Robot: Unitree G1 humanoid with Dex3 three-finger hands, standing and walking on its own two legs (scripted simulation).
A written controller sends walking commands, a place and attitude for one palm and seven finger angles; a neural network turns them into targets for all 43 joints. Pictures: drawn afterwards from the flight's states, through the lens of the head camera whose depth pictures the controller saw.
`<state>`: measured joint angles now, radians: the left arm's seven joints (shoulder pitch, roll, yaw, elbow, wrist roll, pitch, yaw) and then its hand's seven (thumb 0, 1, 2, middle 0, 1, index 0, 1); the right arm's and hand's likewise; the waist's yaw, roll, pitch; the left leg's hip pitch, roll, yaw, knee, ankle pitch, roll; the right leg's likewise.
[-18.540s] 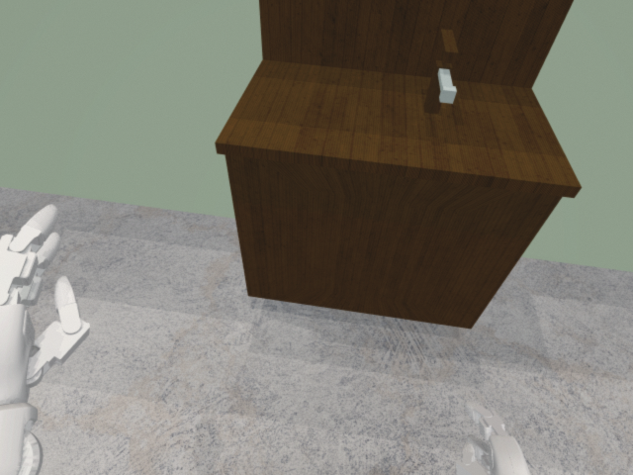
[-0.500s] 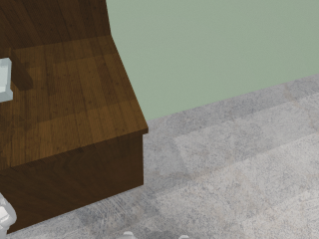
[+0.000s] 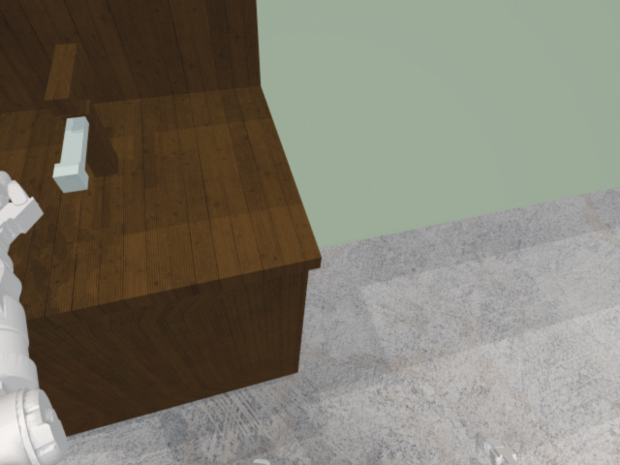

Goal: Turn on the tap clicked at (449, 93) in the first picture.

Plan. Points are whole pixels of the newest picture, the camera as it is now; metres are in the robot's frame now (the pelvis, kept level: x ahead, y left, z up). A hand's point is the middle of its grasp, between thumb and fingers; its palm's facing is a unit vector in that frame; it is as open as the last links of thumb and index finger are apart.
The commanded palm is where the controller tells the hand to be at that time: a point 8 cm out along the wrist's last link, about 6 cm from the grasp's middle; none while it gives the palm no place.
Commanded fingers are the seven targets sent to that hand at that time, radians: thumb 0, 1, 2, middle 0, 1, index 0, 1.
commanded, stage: push the lever round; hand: left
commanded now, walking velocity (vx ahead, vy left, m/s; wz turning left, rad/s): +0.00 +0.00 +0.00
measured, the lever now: (71, 176) +0.42 +0.34 +0.11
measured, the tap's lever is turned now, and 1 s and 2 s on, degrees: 0 1 21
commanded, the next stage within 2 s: none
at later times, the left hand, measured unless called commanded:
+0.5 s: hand (57, 198) +0.39 +0.34 +0.11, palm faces +0.54 -0.84 -0.08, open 7.8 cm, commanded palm +0.34 +0.37 +0.11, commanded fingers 0.00 0.90 0.90 -0.15 -0.15 -0.15 -0.15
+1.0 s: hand (71, 201) +0.39 +0.33 +0.10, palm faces +0.56 -0.83 -0.06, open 7.8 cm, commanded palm +0.35 +0.35 +0.11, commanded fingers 0.00 0.90 0.90 -0.15 -0.15 -0.15 -0.15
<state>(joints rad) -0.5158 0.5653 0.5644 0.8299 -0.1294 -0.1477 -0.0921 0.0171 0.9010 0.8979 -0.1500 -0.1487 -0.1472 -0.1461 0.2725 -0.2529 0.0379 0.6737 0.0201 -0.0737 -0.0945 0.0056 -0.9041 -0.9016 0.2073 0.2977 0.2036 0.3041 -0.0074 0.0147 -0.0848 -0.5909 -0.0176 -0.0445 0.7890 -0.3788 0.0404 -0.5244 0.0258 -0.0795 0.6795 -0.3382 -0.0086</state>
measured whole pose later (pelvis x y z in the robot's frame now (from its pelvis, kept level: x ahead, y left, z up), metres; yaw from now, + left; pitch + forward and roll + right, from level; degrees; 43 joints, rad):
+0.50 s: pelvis +0.00 -0.02 +0.00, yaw -2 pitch +11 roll -2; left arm -0.48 0.59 0.64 0.86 -0.12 -0.21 -0.06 0.02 0.90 0.90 -0.15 -0.15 -0.15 -0.15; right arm 0.36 -0.28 0.02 0.71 0.01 -0.05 -0.08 0.01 -0.90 -0.90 0.21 0.30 0.20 0.30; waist -0.05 0.02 -0.08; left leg -0.58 0.02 -0.03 0.77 -0.38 0.01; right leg -0.54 0.06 -0.06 0.68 -0.33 -0.04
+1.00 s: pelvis +0.00 -0.02 +0.00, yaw +0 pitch +10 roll -3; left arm -0.52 0.51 0.55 0.85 -0.11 -0.20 0.02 0.02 0.91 0.91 -0.15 -0.15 -0.15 -0.15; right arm 0.31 -0.26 0.03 0.71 0.01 -0.07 -0.08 0.01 -0.90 -0.90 0.21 0.30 0.20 0.30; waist -0.03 0.02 -0.09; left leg -0.59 0.00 -0.05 0.78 -0.37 0.02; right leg -0.53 0.05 -0.08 0.68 -0.33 -0.03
